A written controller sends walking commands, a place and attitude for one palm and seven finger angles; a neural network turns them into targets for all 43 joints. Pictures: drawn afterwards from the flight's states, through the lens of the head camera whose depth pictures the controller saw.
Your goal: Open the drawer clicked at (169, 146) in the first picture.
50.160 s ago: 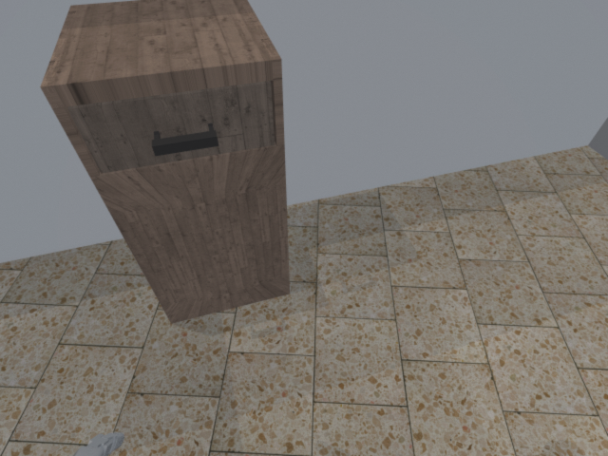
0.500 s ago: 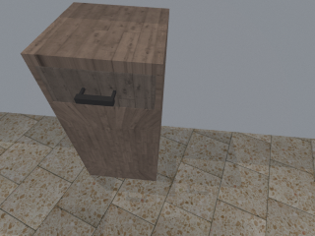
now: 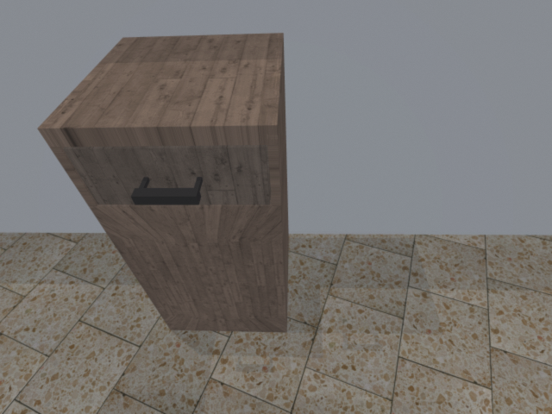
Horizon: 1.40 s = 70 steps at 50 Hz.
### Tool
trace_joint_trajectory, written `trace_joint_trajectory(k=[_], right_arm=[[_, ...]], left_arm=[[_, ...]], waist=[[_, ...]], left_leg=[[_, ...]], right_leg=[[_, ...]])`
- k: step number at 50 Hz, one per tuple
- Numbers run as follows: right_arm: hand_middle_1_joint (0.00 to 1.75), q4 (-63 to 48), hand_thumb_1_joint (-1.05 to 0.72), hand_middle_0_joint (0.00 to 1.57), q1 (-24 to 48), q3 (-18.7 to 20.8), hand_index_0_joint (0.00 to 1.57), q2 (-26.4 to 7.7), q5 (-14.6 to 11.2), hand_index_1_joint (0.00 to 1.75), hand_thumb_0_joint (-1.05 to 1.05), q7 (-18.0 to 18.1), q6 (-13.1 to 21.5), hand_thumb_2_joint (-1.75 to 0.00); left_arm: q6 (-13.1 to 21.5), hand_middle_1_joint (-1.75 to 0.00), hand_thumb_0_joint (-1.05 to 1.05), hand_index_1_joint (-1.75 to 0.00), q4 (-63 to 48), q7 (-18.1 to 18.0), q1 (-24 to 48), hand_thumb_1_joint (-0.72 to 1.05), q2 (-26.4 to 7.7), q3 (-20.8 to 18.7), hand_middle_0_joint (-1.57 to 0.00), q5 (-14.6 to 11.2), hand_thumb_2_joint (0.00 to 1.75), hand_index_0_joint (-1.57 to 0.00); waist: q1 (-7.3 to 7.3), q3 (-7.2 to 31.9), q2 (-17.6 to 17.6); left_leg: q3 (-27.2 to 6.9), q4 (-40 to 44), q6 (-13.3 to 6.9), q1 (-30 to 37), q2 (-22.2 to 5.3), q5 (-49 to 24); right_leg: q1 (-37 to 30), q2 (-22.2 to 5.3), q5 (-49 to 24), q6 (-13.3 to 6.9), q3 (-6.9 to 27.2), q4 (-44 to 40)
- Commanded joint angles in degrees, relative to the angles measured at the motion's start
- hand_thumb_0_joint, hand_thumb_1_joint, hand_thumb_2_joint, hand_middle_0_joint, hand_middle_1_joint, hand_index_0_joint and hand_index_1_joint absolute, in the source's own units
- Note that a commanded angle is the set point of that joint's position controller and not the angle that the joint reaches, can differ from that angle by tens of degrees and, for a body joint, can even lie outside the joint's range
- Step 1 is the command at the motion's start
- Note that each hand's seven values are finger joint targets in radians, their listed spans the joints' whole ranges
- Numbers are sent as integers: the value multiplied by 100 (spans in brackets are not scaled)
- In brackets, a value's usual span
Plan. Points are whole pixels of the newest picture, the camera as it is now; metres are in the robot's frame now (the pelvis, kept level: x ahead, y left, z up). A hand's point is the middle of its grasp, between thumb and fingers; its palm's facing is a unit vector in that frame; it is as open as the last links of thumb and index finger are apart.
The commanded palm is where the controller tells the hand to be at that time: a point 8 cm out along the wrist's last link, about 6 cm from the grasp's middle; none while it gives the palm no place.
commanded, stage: look again from close up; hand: left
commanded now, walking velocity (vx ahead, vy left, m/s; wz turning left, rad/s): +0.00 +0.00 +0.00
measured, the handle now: (169, 188) +0.53 +0.25 +0.01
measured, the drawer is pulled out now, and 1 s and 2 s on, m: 0.00 0.00 0.00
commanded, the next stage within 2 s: raise the hand with hooked fingers in 0.08 s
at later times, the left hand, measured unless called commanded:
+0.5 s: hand (168, 350) +0.21 +0.18 -0.01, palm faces +0.00 -0.35 -0.94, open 8.1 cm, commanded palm +0.14 +0.21 -0.01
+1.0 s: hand (135, 317) +0.24 +0.22 +0.03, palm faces +0.07 -0.09 -0.99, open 11.0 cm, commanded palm +0.20 +0.22 +0.07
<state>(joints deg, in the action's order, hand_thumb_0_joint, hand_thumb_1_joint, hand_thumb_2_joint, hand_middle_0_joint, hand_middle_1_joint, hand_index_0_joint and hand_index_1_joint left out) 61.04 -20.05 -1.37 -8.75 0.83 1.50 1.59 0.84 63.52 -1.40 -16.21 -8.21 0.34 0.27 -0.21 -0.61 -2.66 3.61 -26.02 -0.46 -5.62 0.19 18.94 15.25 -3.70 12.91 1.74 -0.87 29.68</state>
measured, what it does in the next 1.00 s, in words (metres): stands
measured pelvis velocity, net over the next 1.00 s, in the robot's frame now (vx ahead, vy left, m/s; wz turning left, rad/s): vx -0.01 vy -0.02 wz -0.01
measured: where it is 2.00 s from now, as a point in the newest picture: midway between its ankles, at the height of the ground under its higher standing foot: outside the picture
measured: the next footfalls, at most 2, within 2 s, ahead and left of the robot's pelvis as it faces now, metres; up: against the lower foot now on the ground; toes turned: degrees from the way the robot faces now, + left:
none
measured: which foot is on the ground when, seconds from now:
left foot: down 0.00-1.00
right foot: down 0.00-1.00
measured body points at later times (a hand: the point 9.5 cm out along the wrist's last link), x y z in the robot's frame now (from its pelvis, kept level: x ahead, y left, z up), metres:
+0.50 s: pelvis -0.01 -0.03 -0.02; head +0.01 -0.06 +0.43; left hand +0.21 +0.19 +0.04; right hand +0.20 -0.29 -0.08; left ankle -0.05 +0.11 -0.74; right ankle +0.03 -0.14 -0.74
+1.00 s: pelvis -0.01 -0.02 -0.02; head +0.01 -0.05 +0.42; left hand +0.24 +0.22 +0.08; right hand +0.17 -0.21 -0.14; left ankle -0.05 +0.11 -0.74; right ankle +0.03 -0.14 -0.74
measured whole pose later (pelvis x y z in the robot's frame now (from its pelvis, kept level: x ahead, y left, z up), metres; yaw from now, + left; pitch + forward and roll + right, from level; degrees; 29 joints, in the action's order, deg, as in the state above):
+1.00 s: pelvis -0.01 -0.02 -0.02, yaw -1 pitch +6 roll +1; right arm 33.5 -8.3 -2.2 -10.3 1.6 -0.3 -5.1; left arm -5.9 -3.3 -15.4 -12.4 -21.9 1.4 55.5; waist 2.5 3.6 -3.6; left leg 3.7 -40.4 0.9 -21.7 -1.3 24.5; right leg 31.3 -2.5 17.1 0.3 0.0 42.5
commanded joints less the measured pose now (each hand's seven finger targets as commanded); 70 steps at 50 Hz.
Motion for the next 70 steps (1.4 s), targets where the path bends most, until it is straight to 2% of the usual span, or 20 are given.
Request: trace_joint_trajectory(k=[1,8,9,10,11,12,13,14,16,19,22,24,30,33,38,42,46,51,61,70], right_arm=[[30,-45,-90,20,-438,104,20,-532,4,30,0,38,79,-90],[30,146,-90,20,-472,105,20,-428,-1,30,0,55,54,-90],[30,-230,-90,20,204,228,20,-737,-59,30,0,-5,62,-90],[30,-2085,-90,20,407,249,20,-1587,-337,30,0,305,957,-90],[30,-1916,-90,20,916,335,20,-1106,-245,30,0,510,1463,-90],[30,-1554,-90,20,868,434,20,-1132,-353,30,0,514,1631,-90],[30,-1582,-90,20,801,323,20,-803,-378,30,0,484,1683,-90],[30,-2048,-90,20,1125,276,20,-923,-390,30,0,455,1782,-90],[30,-2298,-90,20,1230,310,20,-1193,-110,30,0,429,1718,-90],[30,-3013,-90,20,1351,509,20,-1151,126,30,0,207,1312,-90],[30,-3428,-90,20,1646,580,20,-1137,174,30,0,-171,552,-90],[30,-3775,-90,20,2028,533,20,-1132,140,30,0,-345,227,-90],[30,-4018,-90,20,2019,566,20,-992,336,30,0,-392,-152,-90],[30,-3921,-90,20,1899,613,20,-919,460,30,0,-247,-169,-90],[30,-3773,-90,20,1867,568,20,-950,496,30,0,-207,-107,-90],[30,-3768,-90,20,2102,466,20,-969,338,30,0,-173,-245,-90],[30,-3872,-90,20,2336,312,20,-983,38,30,0,-103,-372,-90],[30,-3881,-90,20,2159,253,20,-1043,81,30,0,-76,-310,-90],[30,-3495,-90,20,1807,501,20,-1090,135,30,0,-10,-113,-90],[30,-3476,-90,20,2108,356,20,-1153,-29,30,0,29,-346,-90]], left_arm=[[48,-30,0,-30,-112,-42,-279,90,-535,-100,-20,14,90,-20],[68,-30,0,-30,-52,-44,-265,90,-505,-121,-20,12,90,-20],[124,-30,0,-30,144,-308,-721,90,-786,-159,-20,42,90,-20],[1162,-32,0,-32,-8167,-289,3971,88,-2482,40,-20,1104,89,-20],[572,-33,0,-33,-6561,-703,1288,85,-2115,-228,-20,1170,88,-20],[157,-34,0,-34,-6360,-1032,1060,83,-1614,-92,-21,906,87,-21],[-299,-36,0,-36,-5721,-1099,-352,81,-626,412,-21,1082,86,-21],[-261,-37,0,-37,-6678,-1104,260,78,-661,623,-21,1327,85,-21],[-93,-40,0,-40,-6657,-1359,122,74,-1285,287,-21,2422,83,-21],[-116,-45,0,-45,-5949,-1630,-1364,67,-1343,-38,-22,3836,80,-22],[-12,-50,0,-50,-5663,-1764,-2815,60,-1173,-31,-22,4968,77,-22],[220,-53,0,-53,-6471,-1870,-2362,55,-1386,-54,-22,5453,75,-22],[481,-62,0,-62,-7803,-2583,-488,41,-2090,-564,-24,6430,69,-24],[835,-66,0,-66,-8593,-2930,1156,34,-2350,-603,-24,6451,66,-24],[1019,-74,0,-74,-8208,-2958,1204,22,-2330,-507,-25,6125,61,-25],[3,-80,0,-80,-7277,-2572,716,13,-2274,-571,-25,5934,57,-25],[-829,-86,0,-86,-7231,-1658,173,4,-2159,-278,-26,5567,53,-26],[-602,-93,0,-93,-8087,-1077,134,-8,-2401,-415,-27,5532,48,-27],[151,-108,0,-108,-8182,-1735,2049,-31,-2674,-681,-29,5646,38,-29],[-663,-120,0,-120,-7603,-681,2882,-50,-2916,-330,-30,5491,30,-30]], waist=[[36,-385,210],[20,-291,253],[279,-527,1703],[-217,2317,-201],[241,1907,-1094],[162,1412,-1446],[136,1055,-831],[89,389,-428],[-25,245,506],[446,289,1437],[891,384,1593],[949,773,1398],[636,1608,279],[250,2165,-42],[22,2035,-29],[264,1868,134],[557,1494,1039],[654,1252,502],[418,1557,-426],[538,1331,248]], left_leg=[[-505,761,-168,-844,-577,-958],[-408,667,-128,-709,-565,-1029],[-193,-400,24,-1278,-745,-1429],[-246,320,-245,123,-28,-2223],[-81,300,-220,163,-107,-3031],[-45,261,5,-195,-116,-2288],[-178,347,76,-639,-151,-1956],[-333,332,30,-957,-102,-1481],[-340,-34,-91,-1364,48,-949],[-207,-427,-46,-2005,243,-569],[-77,-527,82,-2575,245,-771],[2,-656,64,-2662,268,-899],[-38,-1266,-87,-2280,401,-710],[-201,-1894,-158,-1581,391,-652],[-313,-2112,-130,-1579,310,-711],[-260,-1487,-90,-2103,225,-869],[-194,-743,-23,-2215,126,-670],[-208,-354,-61,-1797,19,-1232],[-351,-307,26,-918,65,-1721],[-272,248,5,-846,59,-1941]], right_leg=[[-535,-163,-797,-344,249,-288],[-607,-184,-1123,-380,301,-330],[-669,-462,-3353,-276,362,-119],[-1126,171,-2375,-401,877,185],[-865,266,-1251,-552,405,244],[-426,283,-537,-492,162,158],[-236,302,-385,-415,54,111],[51,296,-312,-401,133,10],[636,384,294,-406,216,-43],[724,370,1375,-415,445,-108],[349,371,570,-576,702,121],[152,316,-41,-601,780,373],[650,362,-304,-559,992,739],[1515,294,98,-528,1067,929],[1916,337,-50,-485,662,1114],[783,374,-581,-428,230,943],[-81,311,-337,-353,207,568],[-420,291,-650,-411,75,437],[-113,315,-784,-461,-81,298],[-945,305,-1165,-419,-105,-106]])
